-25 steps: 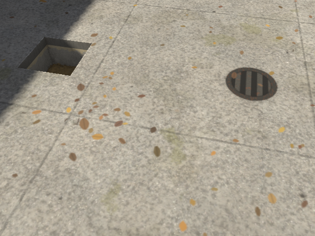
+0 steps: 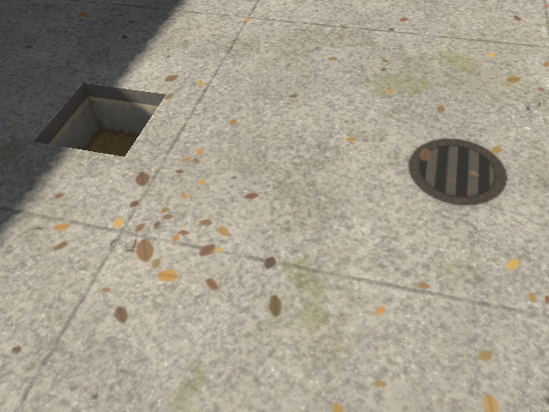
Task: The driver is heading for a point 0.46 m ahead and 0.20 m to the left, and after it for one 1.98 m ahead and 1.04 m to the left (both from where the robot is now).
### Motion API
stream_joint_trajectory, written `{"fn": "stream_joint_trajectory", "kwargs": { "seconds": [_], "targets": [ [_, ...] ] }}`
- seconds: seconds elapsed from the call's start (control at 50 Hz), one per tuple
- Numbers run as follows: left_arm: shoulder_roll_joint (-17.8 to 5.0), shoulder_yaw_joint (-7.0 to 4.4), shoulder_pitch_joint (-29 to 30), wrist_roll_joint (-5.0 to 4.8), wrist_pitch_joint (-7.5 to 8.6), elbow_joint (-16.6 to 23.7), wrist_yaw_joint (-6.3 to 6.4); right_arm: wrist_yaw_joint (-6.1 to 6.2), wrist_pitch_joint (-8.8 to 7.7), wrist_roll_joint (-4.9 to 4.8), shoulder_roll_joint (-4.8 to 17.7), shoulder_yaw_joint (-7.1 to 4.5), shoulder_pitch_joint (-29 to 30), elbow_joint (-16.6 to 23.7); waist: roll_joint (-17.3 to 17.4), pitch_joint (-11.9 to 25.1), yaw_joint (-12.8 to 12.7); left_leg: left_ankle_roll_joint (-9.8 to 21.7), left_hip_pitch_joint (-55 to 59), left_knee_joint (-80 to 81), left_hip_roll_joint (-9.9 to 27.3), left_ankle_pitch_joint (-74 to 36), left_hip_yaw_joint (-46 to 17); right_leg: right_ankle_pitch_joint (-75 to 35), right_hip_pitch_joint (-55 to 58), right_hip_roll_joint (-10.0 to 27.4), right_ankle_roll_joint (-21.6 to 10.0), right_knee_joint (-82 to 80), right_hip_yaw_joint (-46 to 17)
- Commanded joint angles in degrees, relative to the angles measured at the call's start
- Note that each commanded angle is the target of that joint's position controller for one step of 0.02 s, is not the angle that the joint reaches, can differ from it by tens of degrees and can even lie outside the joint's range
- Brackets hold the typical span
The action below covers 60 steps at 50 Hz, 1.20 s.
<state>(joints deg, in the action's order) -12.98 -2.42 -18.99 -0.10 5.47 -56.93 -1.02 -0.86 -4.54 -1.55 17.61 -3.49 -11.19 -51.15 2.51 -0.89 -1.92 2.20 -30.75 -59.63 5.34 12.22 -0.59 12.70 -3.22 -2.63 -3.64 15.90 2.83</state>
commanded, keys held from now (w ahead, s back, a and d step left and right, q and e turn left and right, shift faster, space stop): w+q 1.00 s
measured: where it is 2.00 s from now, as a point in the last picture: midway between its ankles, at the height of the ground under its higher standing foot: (146, 251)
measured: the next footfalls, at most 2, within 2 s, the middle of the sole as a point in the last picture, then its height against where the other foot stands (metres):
left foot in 0.30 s outside the picture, level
right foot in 0.78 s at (306, 351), level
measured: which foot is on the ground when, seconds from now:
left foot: up 0.00-0.28, down 0.30-0.78, up 0.80-1.00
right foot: down 0.00-0.32, up 0.34-0.76, down 0.78-1.00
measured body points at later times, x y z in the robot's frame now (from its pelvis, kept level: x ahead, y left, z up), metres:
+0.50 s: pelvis +0.29 +0.07 -0.01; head +0.32 +0.08 +0.44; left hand +0.36 +0.36 -0.12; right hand +0.44 -0.18 -0.13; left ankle +0.31 +0.13 -0.75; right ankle +0.35 -0.11 -0.67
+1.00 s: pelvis +0.58 +0.09 +0.00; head +0.61 +0.09 +0.44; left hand +0.51 +0.37 -0.11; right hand +0.84 -0.09 -0.11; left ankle +0.53 +0.22 -0.66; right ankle +0.64 -0.01 -0.75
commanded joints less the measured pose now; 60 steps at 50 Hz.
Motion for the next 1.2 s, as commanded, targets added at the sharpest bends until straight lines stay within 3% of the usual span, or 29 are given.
{"fn": "stream_joint_trajectory", "kwargs": {
  "seconds": [0.02,0.08,0.18,0.24,0.28,0.3,0.32,0.34,0.36,0.38,0.4,0.42,0.46,0.5,0.54,0.6,0.66,0.72,0.76,0.78,0.8,0.82,0.84,0.86,0.88,0.92,0.98,1.1,1.2],
  "targets": [
    [-9.83,-1.6,0.27,0.44,0.44,2.13,0.97,-0.31,0.26,0.25,1.77,-0.22,4.09,4.19,-5.35,-4.13,0.06,-1.88,-11.98,6.39,2.23,-6.29,-0.99,-15.21,3.09,14.86,-7.37,-9.91,-9.3],
    [-9.97,-1.36,0.3,0.73,0.56,1.99,1.62,-0.6,0.17,0.03,0.49,0.54,9.68,6.47,-6.08,-5.61,-1.28,-1.79,-7.88,18.07,0.41,-15.33,0.71,-14.95,-0.89,12.89,-5.92,-12.16,-2.84],
    [-10.04,-1.45,-3.06,-0.02,0.02,0.41,1.88,-2.2,-0.21,-0.14,0.21,1.07,16.31,10.08,-4.73,-7.13,-2.36,1.25,-7.16,27.12,-1.8,-18.07,2.0,-20.58,6.04,15.8,-5.02,-10.97,2.24],
    [-12.12,-2.14,-1.34,0.14,-1.22,1.51,2.4,-3.3,-0.22,0.03,2.51,-0.01,13.69,10.93,-7.11,-2.68,0.94,4.2,-2.26,26.75,-5.53,-10.87,5.28,-46.73,12.68,17.22,-3.34,-1.04,4.68],
    [-13.14,-2.43,-0.25,0.64,-2.7,2.78,3.13,-3.24,0.4,-0.09,6.34,-2.26,1.36,8.38,-8.58,5.24,7.47,6.65,12.21,26.43,-9.83,-6.94,7.58,-60.54,11.87,16.18,-1.58,17.26,6.44],
    [-13.18,-2.14,-0.05,0.79,-2.88,3.84,3.45,-2.45,0.85,-0.13,9.33,-3.92,-7.67,6.57,-6.07,9.7,11.9,9.03,28.34,27.88,-7.97,-6.44,1.85,-51.88,0.44,14.35,0.25,32.29,6.58],
    [-5.39,0.29,-6.03,1.77,-1.46,6.24,2.18,-1.71,1.09,0.27,14.8,-5.25,-12.17,6.43,8.5,17.88,7.73,19.94,52.24,29.63,7.86,5.08,-28.14,-9.58,-26.14,4.42,4.21,57.1,5.13],
    [-6.18,0.64,-4.0,0.58,1.44,6.43,0.94,-1.42,1.01,0.32,11.72,-4.1,-11.93,6.89,7.15,23.96,8.19,23.48,56.85,41.61,13.83,13.84,-49.87,18.88,-35.95,-1.45,3.37,66.63,-7.26],
    [-11.23,-0.85,3.23,-1.97,3.24,8.98,0.24,-1.18,0.6,0.79,8.88,-3.27,-9.64,6.84,5.14,15.13,9.19,19.25,50.85,44.39,12.04,13.34,-42.2,15.02,-41.72,2.43,1.65,67.44,-10.21],
    [-11.42,-0.71,6.22,-2.36,4.12,10.31,0.38,-1.15,0.09,0.82,7.49,-2.84,-5.63,7.64,-0.08,8.68,7.15,17.13,41.07,45.32,9.9,8.49,-34.19,9.59,-41.03,5.29,0.75,62.98,-9.43],
    [-10.95,-0.98,6.82,-1.32,4.2,10.05,0.96,-1.28,-0.23,0.92,6.02,-2.34,-1.71,8.68,-4.51,4.58,4.43,15.83,31.75,46.34,7.42,2.1,-28.12,6.77,-38.05,7.35,1.12,57.45,-8.83],
    [-11.12,-1.44,5.53,-0.45,3.5,9.92,1.43,-1.21,-0.48,1.56,4.97,-1.91,0.78,9.64,-3.66,2.98,2.02,15.04,25.1,47.45,5.25,-3.03,-23.78,4.88,-33.48,9.08,1.7,53.66,-9.06],
    [-9.9,-1.53,3.93,0.54,1.84,10.56,1.65,-0.86,-0.42,1.33,4.84,-1.81,1.85,10.3,-1.41,1.98,0.05,15.24,18.02,49.16,3.26,-7.73,-20.01,3.95,-29.64,10.04,3.68,48.8,-8.28],
    [-8.83,-1.31,6.57,1.38,0.88,12.23,2.04,-0.06,-0.5,1.01,6.17,-2.17,0.08,10.13,-0.76,0.69,0.36,15.36,13.45,49.92,1.85,-10.89,-16.32,-0.13,-29.6,9.69,6.02,42.29,-6.73],
    [-7.94,-0.95,11.87,1.47,0.81,14.31,2.24,0.74,-0.31,0.77,7.65,-2.67,-2.29,9.81,-0.46,-0.46,2.24,13.76,11.79,49.65,-0.16,-9.98,-14.07,-8.59,-29.74,8.38,7.32,32.16,-6.1],
    [-6.46,-0.24,18.33,0.81,1.4,16.47,1.71,1.32,0.4,0.29,8.22,-2.89,-5.62,9.16,0.97,-0.05,5.36,10.72,10.99,47.76,-2.08,-6.57,-12.8,-19.35,-24.7,4.91,7.72,18.78,-5.12],
    [-8.18,-0.61,21.37,-0.21,1.82,18.24,1.06,1.51,1.02,-0.17,7.68,-2.84,-8.44,8.24,2.1,0.56,6.4,9.91,15.89,44.26,-0.2,-3.42,-17.12,-19.34,-23.82,3.81,7.33,13.86,-6.97],
    [-10.69,-1.5,20.1,-0.52,2.64,18.6,0.33,1.98,1.7,0.2,7.38,-2.85,-8.82,8.54,3.8,1.41,4.69,8.91,22.09,38.05,2.24,-4.06,-22.74,-11.66,-21.91,3.55,5.36,11.07,-8.33],
    [-12.84,-2.74,11.5,-0.15,3.24,16.7,0.63,1.89,1.92,0.58,5.31,-2.14,-7.99,9.35,4.36,5.22,-0.01,6.51,20.85,29.67,-0.58,-7.46,-22.12,-8.88,-9.56,4.49,2.09,8.24,-7.57],
    [-15.87,-3.6,3.01,0.88,3.41,15.92,1.09,1.54,1.68,1.26,1.59,-0.74,-8.4,10.38,-1.09,13.14,-3.5,4.41,14.81,14.37,-4.24,-2.4,-17.3,-4.98,4.76,13.53,-1.64,9.47,-15.67],
    [-20.54,-4.96,-2.59,1.3,2.36,13.87,1.07,1.27,1.05,-0.36,-1.72,0.33,-16.34,12.21,-20.5,20.5,-0.32,0.46,-5.81,-4.28,-12.29,20.13,-8.89,8.11,23.94,26.52,-11.12,4.8,-42.03],
    [-15.2,-3.91,-1.89,0.04,1.96,14.52,0.66,1.5,1.01,-1.1,4.43,-0.56,-15.96,11.24,-16.97,17.79,-1.53,-0.15,-13.7,-12.81,-7.45,20.87,-10.05,19.87,23.08,27.6,-10.57,1.74,-48.34],
    [-11.43,-2.91,0.63,-0.05,1.62,15.51,0.83,1.59,1.33,-0.82,8.14,-1.64,-9.89,11.84,-10.97,10.39,-3.21,-0.54,-15.87,-15.24,-5.46,15.3,-9.46,17.8,16.74,24.91,-7.8,1.12,-39.07],
    [-10.45,-2.45,3.56,0.47,1.25,15.92,0.89,1.78,1.62,-0.17,7.79,-1.77,-6.72,12.54,-6.99,6.15,-2.49,-1.06,-14.39,-14.57,-3.49,10.85,-7.66,9.12,10.04,22.28,-6.19,0.56,-31.04],
    [-9.14,-2.04,5.43,0.7,0.98,15.62,0.92,1.64,1.64,0.45,7.06,-1.92,-4.66,13.34,-6.6,2.71,-1.62,-1.33,-13.42,-11.89,-2.02,7.85,-7.6,2.04,4.82,19.92,-5.83,-0.68,-25.36],
    [-8.15,-1.77,6.38,1.02,1.11,15.0,1.02,0.97,2.18,-0.2,4.78,-1.9,-5.2,13.97,-9.2,1.14,0.24,-1.47,-9.48,-8.92,0.18,5.33,-6.52,-3.71,-0.57,17.31,-5.25,-3.49,-17.89],
    [-9.53,-2.47,5.84,0.31,1.6,13.76,0.91,0.64,3.05,-0.05,2.26,-1.38,-3.39,15.82,-7.98,0.0,0.74,-2.2,-11.0,-4.49,1.18,2.92,-5.23,-10.55,-1.91,17.65,-6.91,-6.24,-11.62],
    [-12.26,-3.3,5.06,0.14,0.74,12.34,1.36,-0.96,2.38,0.19,0.74,-0.53,4.61,18.77,-6.12,-1.59,-1.43,-2.01,-9.34,13.68,0.7,-12.36,-1.54,-18.03,-0.02,16.26,-5.62,-7.12,0.36],
    [-14.73,-4.05,1.75,-1.11,-0.78,10.57,1.54,-2.57,2.3,0.0,1.21,-0.59,10.97,21.99,-6.06,-3.55,-2.39,0.87,-7.28,22.36,-1.37,-9.44,2.59,-25.63,6.47,18.56,-3.81,-4.01,4.89]
  ]
}}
